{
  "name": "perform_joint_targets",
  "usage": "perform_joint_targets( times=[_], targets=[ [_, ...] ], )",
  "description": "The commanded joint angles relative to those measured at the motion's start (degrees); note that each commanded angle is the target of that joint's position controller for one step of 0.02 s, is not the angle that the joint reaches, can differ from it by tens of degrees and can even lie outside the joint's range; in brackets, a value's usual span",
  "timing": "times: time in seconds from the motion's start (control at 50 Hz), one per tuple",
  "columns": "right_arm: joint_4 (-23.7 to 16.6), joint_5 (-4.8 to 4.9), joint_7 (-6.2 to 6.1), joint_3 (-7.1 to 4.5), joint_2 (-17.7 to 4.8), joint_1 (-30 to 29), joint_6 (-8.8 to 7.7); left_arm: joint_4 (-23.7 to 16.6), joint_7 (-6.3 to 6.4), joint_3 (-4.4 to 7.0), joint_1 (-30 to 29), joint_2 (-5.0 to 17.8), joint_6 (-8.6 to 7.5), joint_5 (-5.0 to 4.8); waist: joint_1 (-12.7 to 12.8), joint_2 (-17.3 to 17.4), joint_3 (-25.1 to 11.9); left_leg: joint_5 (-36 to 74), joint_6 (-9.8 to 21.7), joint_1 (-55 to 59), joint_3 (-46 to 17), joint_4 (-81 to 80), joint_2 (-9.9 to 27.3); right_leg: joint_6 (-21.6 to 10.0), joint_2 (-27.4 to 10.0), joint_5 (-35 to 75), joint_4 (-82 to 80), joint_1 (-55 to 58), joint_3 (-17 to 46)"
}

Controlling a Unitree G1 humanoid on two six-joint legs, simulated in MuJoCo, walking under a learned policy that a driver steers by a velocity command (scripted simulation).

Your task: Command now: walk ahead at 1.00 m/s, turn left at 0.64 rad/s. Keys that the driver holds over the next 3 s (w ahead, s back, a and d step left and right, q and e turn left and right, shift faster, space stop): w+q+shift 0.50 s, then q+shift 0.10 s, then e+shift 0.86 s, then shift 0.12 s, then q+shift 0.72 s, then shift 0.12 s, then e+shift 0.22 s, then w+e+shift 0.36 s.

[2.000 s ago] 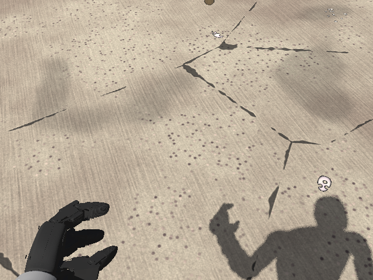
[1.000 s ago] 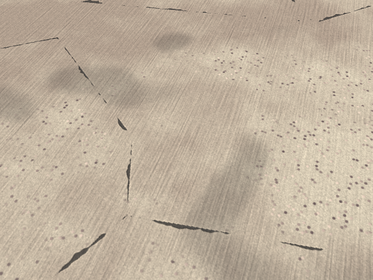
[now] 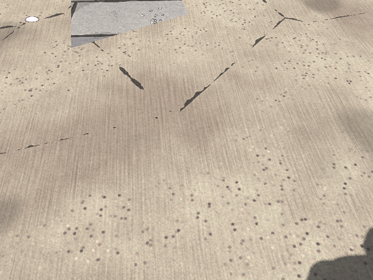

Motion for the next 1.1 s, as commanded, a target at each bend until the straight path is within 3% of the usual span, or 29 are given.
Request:
perform_joint_targets(
  times=[0.02, 0.08, 0.14, 0.18, 0.22, 0.26, 0.28, 0.3, 0.32, 0.34, 0.36, 0.38, 0.4, 0.44, 0.5, 0.54, 0.6, 0.64, 0.66, 0.7, 0.72, 0.74, 0.76, 0.8, 0.84, 0.92, 0.96, 1.02, 1.1],
  targets=[
    [-2.9, -0.29, 0.14, -0.33, 0.2, 2.2, 2.36, -3.0, 0.38, 1.08, -7.0, 2.9, -2.06, -0.36, -3.5, -6.5, 2.7, 3.9, -0.5, -8.0, -3.3, -0.9, 5.4, -5.9, -15.7, 8.3, -20.1, 0.5, 9.7],
    [-4.9, -0.94, 0.84, -0.21, -0.3, -2.6, 2.22, -2.7, 1.63, 1.30, -7.3, 3.9, -1.96, 0.40, -3.7, -4.7, 6.3, 14.7, -0.4, -10.8, 0.1, -10.2, 3.4, -5.0, -11.5, 13.8, -22.1, 0.7, -0.4],
    [-6.8, -1.33, 2.79, 0.08, -0.9, -8.3, 1.44, -2.2, 2.51, 2.11, -5.2, 7.9, -1.73, -0.16, -2.1, -0.8, 7.6, 23.0, 1.8, -8.1, 5.7, -22.9, 1.3, -3.7, -11.3, 18.8, -23.7, 5.3, -6.2],
    [-8.0, -1.07, 3.93, -0.50, -2.6, -9.4, 1.02, -2.2, 2.83, 2.80, -5.1, 11.6, -1.02, -0.38, -3.1, -1.8, 6.1, 23.8, 3.6, -2.6, 10.2, -28.6, -2.0, -2.4, -12.2, 38.5, -20.4, 10.7, -8.1],
    [-7.6, 0.02, 3.85, -2.25, -6.3, -3.6, 1.67, -2.7, 3.05, 3.75, -5.1, 15.2, 0.82, -1.26, -7.2, -6.5, 0.6, 17.0, 5.1, 5.5, 15.3, -27.7, -7.8, -1.6, -13.0, 68.5, -9.1, 17.7, -8.5],
    [-3.4, 0.06, 3.00, -5.73, -13.3, 16.4, 3.72, -4.2, 2.76, 4.13, -9.8, 16.7, 1.98, -1.98, -18.1, -9.5, -8.6, 7.3, 8.8, 29.7, 13.0, -25.6, -10.3, -2.2, -14.2, 77.5, 16.6, 10.8, -5.8],
    [-0.5, 0.57, 1.78, -6.95, -14.9, 24.6, 4.49, -3.8, 2.17, 3.05, -12.4, 12.7, 1.22, -2.67, -21.8, -3.1, -8.5, 8.8, 11.4, 42.3, 6.8, -31.6, -9.1, 0.5, -7.6, 48.1, 40.3, -0.9, -5.2],
    [0.0, -0.73, 2.07, -5.93, -15.2, 19.4, 3.99, -6.8, 1.17, -0.44, -8.7, -0.2, -1.23, -1.20, -10.8, 21.6, -2.0, 7.7, 17.3, 45.1, -9.8, -36.5, -7.2, 3.0, 6.2, -17.0, 65.7, -22.7, 1.4],
    [-5.0, -3.05, 2.58, -3.72, -11.6, 11.9, 1.43, -11.5, 0.52, -2.05, -3.8, -1.0, -3.85, -2.81, -3.7, 22.0, -13.2, -18.3, 26.3, 49.8, -44.1, -53.2, 4.4, 0.8, 7.7, -18.4, 71.0, -35.5, 15.4],
    [-6.9, -2.95, 2.87, -3.34, -7.4, 11.0, 0.01, -12.2, 0.28, -0.77, -11.5, 6.7, -5.32, -3.87, -7.0, 8.5, -8.9, -28.6, 22.2, 44.4, -49.6, -62.6, 6.3, -2.5, 4.1, -12.1, 64.8, -35.9, 18.0],
    [-6.6, -3.06, 3.28, -3.18, -6.9, 9.8, -1.33, -13.0, 0.59, -0.23, -14.9, 7.5, -5.54, -4.23, -4.5, -2.6, -3.9, -30.7, 19.5, 36.1, -49.1, -64.1, 6.0, -3.4, 2.2, -7.3, 57.5, -34.6, 17.8],
    [-7.4, -2.76, 3.50, -3.24, -7.3, 6.3, -2.29, -12.2, 1.21, -0.50, -14.4, 6.3, -5.04, -2.66, -1.6, -8.2, -2.1, -25.3, 18.7, 28.5, -45.7, -61.9, 4.8, -2.8, 0.0, -4.5, 52.2, -30.4, 18.6],
    [-8.3, -2.96, 2.98, -3.30, -7.8, 2.9, -2.66, -11.6, 1.46, -0.33, -13.0, 6.1, -4.28, -1.24, 0.5, -8.4, -1.1, -18.9, 18.3, 21.9, -40.4, -60.2, 1.8, -1.6, -1.3, -2.8, 48.6, -26.3, 19.6],
    [-9.0, -2.46, 1.67, -2.88, -7.1, 1.2, -2.57, -10.9, 1.96, 0.25, -11.8, 6.7, -2.71, -0.69, 1.9, -6.2, 0.4, -10.8, 17.6, 15.9, -31.4, -61.7, -2.0, 1.0, -2.9, -1.8, 40.7, -22.6, 19.1],
    [-7.9, -1.23, -0.57, -2.14, -4.7, 4.5, -2.06, -14.2, 2.51, -0.53, -22.3, 3.9, -2.00, 0.32, -2.7, -6.2, 3.9, 0.1, 15.7, 10.7, -21.6, -62.6, -6.6, 4.8, -2.3, 7.4, 22.9, -20.7, 15.0],
    [-7.1, -1.03, -1.52, -2.70, -5.7, 4.7, -0.69, -16.9, 2.09, -1.22, -28.0, 0.7, -2.28, 0.76, -5.4, -2.4, 4.9, 12.2, 11.6, 7.8, -16.4, -57.8, -10.7, 5.8, 1.2, 17.3, 8.9, -15.7, 11.7],
    [-4.4, -1.10, -2.01, -3.67, -6.1, 9.1, 1.54, -18.3, 1.24, 0.43, -28.7, 2.4, -2.62, -0.62, -7.8, 1.7, -1.0, 13.6, 6.9, 11.0, -19.1, -51.6, -11.9, 6.1, 6.7, 25.7, -0.2, -6.5, 11.0],
    [-3.2, -1.17, -2.88, -3.58, -4.5, 10.2, 2.02, -17.5, 1.12, 1.32, -27.1, 4.0, -2.96, -1.20, -7.7, 4.0, -2.3, 16.5, 5.5, 20.2, -18.8, -46.3, -9.9, 5.0, 5.2, 28.5, -3.8, -8.2, 11.5],
    [-3.1, -1.45, -3.42, -3.72, -4.3, 9.9, 2.03, -16.4, 1.25, 1.91, -23.9, 5.0, -3.29, -0.93, -6.1, 4.9, -4.3, 23.1, 4.5, 24.4, -18.3, -41.9, -9.1, 4.0, 5.0, 30.5, -4.8, -6.3, 11.1],
    [-5.2, -2.75, -3.05, -2.85, -2.5, 3.8, 1.60, -11.0, 0.73, 2.73, -4.9, 7.3, -3.95, 0.14, 4.4, 5.5, -14.2, 26.7, 0.2, 23.1, -12.9, -20.9, -10.0, 0.9, -1.2, 40.5, -3.3, 12.5, 12.5],
    [-4.6, -4.33, -2.12, -0.91, 5.5, 15.2, 1.68, -8.3, 0.06, 1.99, -0.5, 9.5, -3.87, 1.42, -1.9, -15.9, -22.9, -26.5, -3.3, 8.4, -10.4, 3.0, -17.4, -7.1, -15.8, 69.1, 4.6, 31.5, 31.2],
    [-1.7, -0.90, -1.10, -0.57, 0.8, 27.3, 1.89, -5.1, -1.18, 2.41, 3.1, 9.7, -3.61, 0.55, -3.5, -24.3, -32.1, -26.6, -3.9, -2.2, -13.9, 14.9, -17.5, -19.2, -26.2, 45.6, 0.8, 40.7, 57.6],
    [-1.2, -1.59, -0.73, -1.05, -3.7, 20.0, 2.81, -8.2, -1.15, 2.22, -3.4, 7.1, -2.51, -0.45, -1.2, -15.0, -28.6, -20.2, -4.8, -3.6, -10.8, 16.2, -12.0, -18.2, -21.1, 24.5, -4.2, 35.0, 55.1],
    [-7.4, -4.41, -1.18, -1.94, -6.9, -0.4, 2.71, -10.5, -0.61, 0.77, -12.5, 5.0, -0.49, -1.73, -0.9, -0.9, -12.7, -12.0, -5.2, -4.6, -4.3, 6.6, -9.4, -12.3, -12.1, 18.0, -8.5, 14.7, 42.8],
    [-10.3, -5.16, -1.69, -1.73, -5.0, -4.3, 2.33, -9.3, -0.01, 1.90, -10.7, 8.5, 0.27, -1.23, -2.2, -2.6, -8.9, -9.9, -5.0, -1.2, -4.1, -1.6, -9.3, -10.8, -7.8, 27.5, -9.6, 6.6, 38.6],
    [-10.2, -4.34, -2.77, -0.48, -1.7, -4.6, 2.17, -8.0, 1.14, 2.77, -8.4, 9.5, 1.85, -1.34, -3.6, -6.3, -11.7, -13.3, -5.7, 4.2, -3.2, -19.5, -10.6, -11.5, -6.4, 36.6, -9.1, 2.7, 36.0],
    [-9.9, -3.96, -2.74, -0.78, -2.9, -5.9, 2.85, -8.5, 2.10, 3.68, -8.2, 11.6, 3.50, -1.98, -3.7, -7.1, -12.8, -8.0, -5.7, 7.0, -4.0, -23.5, -11.5, -10.9, -6.2, 23.5, -10.7, -0.4, 38.0],
    [-10.7, -3.69, -2.25, -0.88, -3.4, -11.0, 3.42, -9.4, 3.36, 3.99, -8.4, 11.4, 5.58, -2.79, -2.3, -9.4, -8.3, -2.3, -5.5, 9.5, -4.8, -30.1, -12.6, -8.5, -3.5, 1.9, -13.7, -6.8, 39.4],
    [-11.0, -2.92, -1.33, -1.30, -3.8, -13.2, 1.73, -9.8, 4.37, 4.46, -6.3, 10.7, 7.50, -2.32, -1.1, -12.3, -6.0, -0.4, -5.0, 14.3, -5.8, -41.7, -13.0, -6.7, -2.0, -4.4, -12.7, -6.3, 43.3]
  ],
)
